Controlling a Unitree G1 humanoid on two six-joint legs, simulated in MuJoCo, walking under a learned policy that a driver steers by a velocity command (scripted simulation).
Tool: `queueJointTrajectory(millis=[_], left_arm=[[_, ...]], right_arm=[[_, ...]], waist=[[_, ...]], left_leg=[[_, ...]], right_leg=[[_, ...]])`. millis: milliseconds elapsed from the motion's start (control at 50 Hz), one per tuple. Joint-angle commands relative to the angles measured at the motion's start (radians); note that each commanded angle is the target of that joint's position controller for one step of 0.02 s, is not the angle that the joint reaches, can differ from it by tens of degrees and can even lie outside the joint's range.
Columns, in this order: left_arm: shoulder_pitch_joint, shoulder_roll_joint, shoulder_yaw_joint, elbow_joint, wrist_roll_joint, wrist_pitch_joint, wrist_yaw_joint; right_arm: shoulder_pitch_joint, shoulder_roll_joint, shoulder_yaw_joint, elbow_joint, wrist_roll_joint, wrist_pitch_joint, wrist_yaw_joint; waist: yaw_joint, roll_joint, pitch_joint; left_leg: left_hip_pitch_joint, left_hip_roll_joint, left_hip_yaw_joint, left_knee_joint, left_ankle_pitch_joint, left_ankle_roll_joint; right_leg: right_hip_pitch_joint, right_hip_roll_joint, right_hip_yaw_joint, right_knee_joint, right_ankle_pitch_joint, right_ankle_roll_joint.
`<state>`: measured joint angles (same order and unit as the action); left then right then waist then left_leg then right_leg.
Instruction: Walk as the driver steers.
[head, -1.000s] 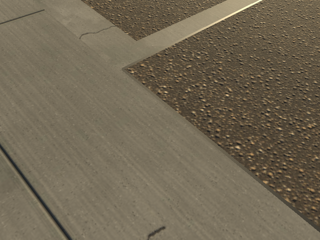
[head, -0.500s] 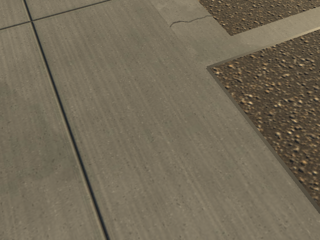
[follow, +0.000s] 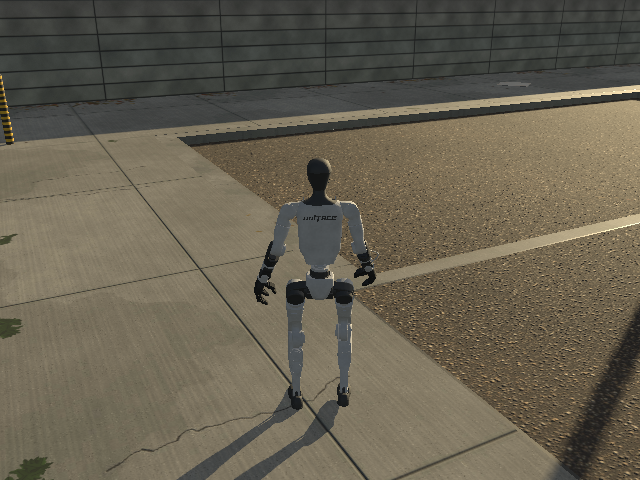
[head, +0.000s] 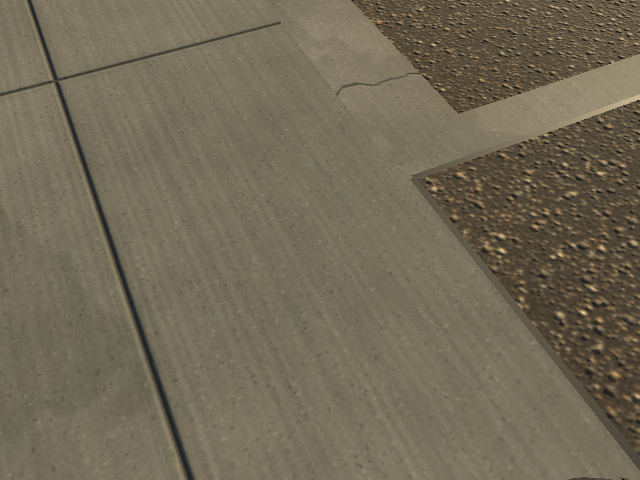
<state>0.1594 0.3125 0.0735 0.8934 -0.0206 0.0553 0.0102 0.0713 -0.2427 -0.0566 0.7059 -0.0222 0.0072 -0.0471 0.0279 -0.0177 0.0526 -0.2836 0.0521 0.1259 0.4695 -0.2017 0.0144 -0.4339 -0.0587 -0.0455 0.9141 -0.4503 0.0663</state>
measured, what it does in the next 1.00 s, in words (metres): walks ahead, turning right: right foot, then left foot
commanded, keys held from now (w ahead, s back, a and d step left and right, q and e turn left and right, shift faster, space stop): e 0.58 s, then w+e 0.18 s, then w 0.24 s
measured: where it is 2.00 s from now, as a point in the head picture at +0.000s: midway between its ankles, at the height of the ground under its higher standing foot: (542, 422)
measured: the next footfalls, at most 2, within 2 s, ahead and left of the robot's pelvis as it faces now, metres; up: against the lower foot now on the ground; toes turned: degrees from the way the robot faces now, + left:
right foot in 0.10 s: +0.03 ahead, -0.12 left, +0.00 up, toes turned -8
left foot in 0.66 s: +0.14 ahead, +0.08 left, +0.00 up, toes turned -30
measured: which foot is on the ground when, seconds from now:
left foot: down 0.00-0.10, up 0.12-0.64, down 0.66-1.00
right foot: up 0.00-0.08, down 0.10-0.66, up 0.68-1.00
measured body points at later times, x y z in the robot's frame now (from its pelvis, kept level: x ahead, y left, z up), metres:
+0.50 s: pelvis +0.02 -0.04 +0.01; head +0.05 -0.08 +0.45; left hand +0.22 +0.21 -0.08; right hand +0.09 -0.36 -0.11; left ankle +0.10 +0.13 -0.69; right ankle -0.01 -0.11 -0.74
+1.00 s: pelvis +0.12 -0.07 +0.00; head +0.14 -0.08 +0.45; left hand +0.42 +0.04 -0.09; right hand -0.02 -0.32 -0.11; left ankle +0.11 +0.10 -0.74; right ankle +0.12 -0.25 -0.71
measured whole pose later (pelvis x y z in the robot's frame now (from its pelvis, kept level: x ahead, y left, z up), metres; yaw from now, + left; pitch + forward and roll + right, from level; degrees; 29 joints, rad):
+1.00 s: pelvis +0.12 -0.07 +0.00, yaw -32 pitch +3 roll +1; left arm 0.14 0.30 0.05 0.67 -0.02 -0.03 -0.03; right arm 0.36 -0.28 -0.07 0.82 0.02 -0.07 0.00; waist -0.09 -0.03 0.00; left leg -0.03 0.03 0.04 0.28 -0.30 -0.02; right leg -0.54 -0.06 0.02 0.70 -0.21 0.02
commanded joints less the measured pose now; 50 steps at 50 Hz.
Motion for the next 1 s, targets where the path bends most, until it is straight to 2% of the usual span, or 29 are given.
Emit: queueJointTrajectory(millis=[20, 60, 80, 100, 120, 140, 160, 180, 200, 220, 260, 320, 380, 460, 520, 580, 620, 640, 660, 680, 700, 720, 740, 760, 780, 840, 920, 960, 1000], left_arm=[[-0.007, 0.070, 0.014, -0.085, 0.003, -0.006, -0.016], [0.045, 0.072, 0.019, -0.082, 0.004, -0.006, -0.030], [0.091, 0.072, 0.024, -0.068, 0.008, -0.006, -0.033], [0.111, 0.106, 0.036, -0.066, 0.018, -0.008, -0.029], [0.114, 0.239, 0.065, -0.094, 0.021, -0.014, -0.006], [0.121, 0.278, 0.062, -0.122, 0.057, -0.036, -0.017], [0.106, 0.261, 0.060, -0.129, 0.067, -0.059, -0.025], [0.059, 0.230, 0.055, -0.137, 0.046, -0.073, -0.021], [0.015, 0.190, 0.045, -0.146, 0.023, -0.073, -0.012], [-0.008, 0.157, 0.034, -0.154, 0.006, -0.070, -0.002], [0.015, 0.138, 0.026, -0.161, 0.009, -0.064, 0.012], [0.053, 0.149, 0.031, -0.167, 0.008, -0.059, 0.023], [0.054, 0.165, 0.037, -0.179, 0.005, -0.049, 0.028], [0.032, 0.182, 0.045, -0.200, 0.007, -0.040, 0.024], [0.012, 0.187, 0.047, -0.216, 0.009, -0.032, 0.018], [-0.016, 0.184, 0.046, -0.236, 0.004, -0.023, 0.015], [-0.047, 0.170, 0.039, -0.252, -0.009, -0.017, 0.019], [-0.058, 0.151, 0.032, -0.259, -0.012, -0.015, 0.023], [-0.024, 0.092, 0.013, -0.262, -0.001, -0.019, 0.022], [0.021, 0.051, 0.003, -0.278, -0.002, -0.029, 0.018], [-0.001, 0.125, 0.019, -0.300, 0.000, -0.047, 0.013], [-0.015, 0.177, 0.035, -0.288, -0.003, -0.053, 0.009], [-0.007, 0.180, 0.042, -0.273, 0.002, -0.052, 0.006], [-0.005, 0.170, 0.043, -0.268, 0.005, -0.051, 0.003], [-0.021, 0.141, 0.035, -0.273, 0.006, -0.056, -0.006], [-0.056, 0.068, 0.011, -0.292, 0.000, -0.083, -0.021], [-0.118, 0.034, -0.009, -0.320, 0.008, -0.105, -0.033], [-0.141, 0.034, -0.014, -0.327, 0.004, -0.111, -0.041], [-0.144, 0.050, -0.011, -0.336, -0.004, -0.114, -0.047]], right_arm=[[-0.017, -0.179, -0.055, -0.037, 0.008, -0.004, -0.010], [-0.045, -0.189, -0.059, -0.026, 0.029, 0.001, -0.010], [-0.048, -0.180, -0.058, -0.016, 0.040, 0.005, -0.011], [0.007, -0.151, -0.055, 0.011, 0.040, 0.009, -0.007], [0.021, -0.093, -0.040, -0.012, -0.001, 0.012, 0.000], [-0.088, -0.110, -0.042, -0.056, 0.003, 0.007, -0.007], [-0.111, -0.141, -0.051, -0.059, 0.022, 0.006, -0.013], [-0.100, -0.160, -0.060, -0.047, 0.029, 0.006, -0.017], [-0.079, -0.166, -0.067, -0.023, 0.021, 0.007, -0.025], [-0.063, -0.175, -0.071, -0.014, 0.015, 0.009, -0.029], [-0.035, -0.156, -0.071, -0.005, 0.017, 0.002, -0.025], [-0.032, -0.136, -0.065, -0.001, 0.024, -0.008, -0.022], [-0.044, -0.131, -0.061, -0.005, 0.025, -0.014, -0.018], [-0.053, -0.137, -0.057, -0.007, 0.027, -0.026, -0.005], [-0.043, -0.149, -0.058, -0.008, 0.031, -0.041, 0.007], [-0.014, -0.159, -0.058, -0.007, 0.035, -0.057, 0.022], [0.045, -0.161, -0.060, 0.008, 0.041, -0.066, 0.035], [0.079, -0.166, -0.064, 0.020, 0.041, -0.069, 0.037], [0.128, -0.215, -0.075, 0.024, 0.028, -0.067, 0.032], [0.158, -0.287, -0.084, 0.025, 0.009, -0.061, 0.025], [0.167, -0.274, -0.083, 0.025, -0.007, -0.072, 0.034], [0.128, -0.219, -0.069, 0.005, 0.004, -0.080, 0.031], [0.097, -0.193, -0.061, -0.001, 0.020, -0.081, 0.024], [0.091, -0.180, -0.055, -0.006, 0.029, -0.079, 0.017], [0.116, -0.175, -0.049, 0.000, 0.028, -0.081, 0.013], [0.196, -0.177, -0.047, 0.024, 0.019, -0.096, 0.020], [0.207, -0.213, -0.053, 0.031, 0.034, -0.100, 0.036], [0.230, -0.234, -0.057, 0.040, 0.042, -0.097, 0.046], [0.260, -0.248, -0.059, 0.053, 0.052, -0.091, 0.054]], waist=[[-0.025, 0.172, -0.152], [0.011, 0.167, -0.155], [0.031, 0.149, -0.154], [0.022, 0.044, -0.118], [-0.020, -0.271, -0.089], [0.035, -0.256, -0.113], [0.041, -0.158, -0.121], [0.013, -0.118, -0.089], [-0.007, -0.078, -0.082], [-0.019, -0.093, -0.082], [-0.024, -0.097, -0.121], [-0.012, -0.080, -0.142], [-0.002, -0.101, -0.125], [0.006, -0.123, -0.097], [0.008, -0.132, -0.109], [-0.002, -0.140, -0.133], [-0.042, -0.130, -0.157], [-0.066, -0.115, -0.151], [-0.064, 0.002, -0.189], [-0.026, 0.230, -0.159], [-0.040, 0.262, -0.091], [-0.041, 0.193, -0.039], [-0.033, 0.178, -0.015], [-0.038, 0.174, -0.017], [-0.056, 0.161, -0.008], [-0.088, 0.142, -0.005], [-0.101, 0.146, 0.000], [-0.110, 0.151, 0.007], [-0.107, 0.159, 0.011]], left_leg=[[0.120, 0.283, -0.158, -0.116, 0.293, 0.211], [0.102, 0.281, -0.132, -0.059, 0.266, 0.168], [0.070, 0.255, -0.098, 0.000, 0.197, 0.124], [-0.011, 0.190, -0.028, 0.136, 0.043, 0.044], [-0.280, 0.045, 0.070, 0.453, -0.338, -0.073], [-0.389, -0.065, -0.104, 0.657, -0.528, -0.088], [-0.418, -0.048, -0.174, 0.730, -0.471, -0.073], [-0.438, -0.027, -0.194, 0.727, -0.370, -0.056], [-0.443, -0.010, -0.203, 0.703, -0.289, -0.055], [-0.421, -0.005, -0.208, 0.684, -0.235, -0.060], [-0.382, -0.027, -0.207, 0.686, -0.156, -0.072], [-0.392, -0.042, -0.214, 0.597, -0.114, -0.089], [-0.372, -0.047, -0.223, 0.465, -0.099, -0.109], [-0.286, -0.061, -0.230, 0.328, -0.105, -0.117], [-0.214, -0.079, -0.233, 0.257, -0.133, -0.110], [-0.140, -0.095, -0.230, 0.161, -0.146, -0.093], [-0.008, -0.097, -0.210, -0.014, -0.048, -0.068], [0.106, -0.078, -0.202, -0.121, 0.047, -0.049], [0.269, 0.084, -0.347, -0.152, -0.009, 0.012], [0.359, 0.262, -0.619, -0.206, -0.130, 0.142], [0.291, 0.365, -0.785, -0.259, -0.296, 0.237], [0.254, 0.322, -0.701, -0.272, -0.392, 0.224], [0.248, 0.262, -0.607, -0.276, -0.393, 0.178], [0.259, 0.230, -0.539, -0.279, -0.361, 0.149], [0.245, 0.212, -0.487, -0.291, -0.302, 0.146], [0.237, 0.183, -0.377, -0.325, -0.178, 0.163], [0.197, 0.170, -0.268, -0.333, -0.042, 0.169], [0.161, 0.171, -0.235, -0.320, 0.002, 0.169], [0.164, 0.203, -0.244, -0.301, 0.012, 0.171]], right_leg=[[0.055, -0.006, -0.020, -0.096, 0.041, -0.023], [0.137, 0.015, -0.054, -0.233, 0.129, -0.059], [0.207, 0.043, -0.072, -0.339, 0.211, -0.086], [0.268, 0.027, 0.016, -0.466, 0.349, -0.129], [0.381, -0.237, 0.402, -0.545, 0.699, -0.242], [0.334, -0.352, 0.582, -0.593, 0.782, -0.421], [0.329, -0.319, 0.545, -0.616, 0.639, -0.421], [0.332, -0.261, 0.470, -0.610, 0.542, -0.361], [0.335, -0.219, 0.419, -0.599, 0.491, -0.307], [0.322, -0.194, 0.385, -0.600, 0.504, -0.283], [0.347, -0.162, 0.353, -0.593, 0.579, -0.277], [0.413, -0.149, 0.351, -0.581, 0.621, -0.282], [0.409, -0.136, 0.380, -0.581, 0.536, -0.282], [0.336, -0.119, 0.431, -0.576, 0.447, -0.290], [0.315, -0.114, 0.480, -0.543, 0.515, -0.299], [0.330, -0.106, 0.536, -0.493, 0.647, -0.291], [0.287, -0.064, 0.554, -0.477, 0.457, -0.260], [0.213, -0.021, 0.537, -0.452, 0.301, -0.226], [0.077, 0.047, 0.456, -0.308, 0.028, -0.176], [-0.164, 0.207, 0.257, -0.097, -0.212, -0.129], [-0.295, 0.127, 0.234, 0.067, -0.180, -0.108], [-0.317, 0.072, 0.224, 0.133, -0.090, -0.095], [-0.331, 0.056, 0.200, 0.161, -0.021, -0.073], [-0.344, 0.041, 0.184, 0.182, 0.031, -0.055], [-0.345, 0.030, 0.174, 0.194, 0.085, -0.042], [-0.329, 0.024, 0.137, 0.112, 0.186, -0.032], [-0.212, 0.004, 0.064, -0.138, 0.260, -0.034], [-0.121, 0.016, 0.025, -0.230, 0.252, -0.041], [-0.062, 0.026, 0.008, -0.291, 0.234, -0.063]])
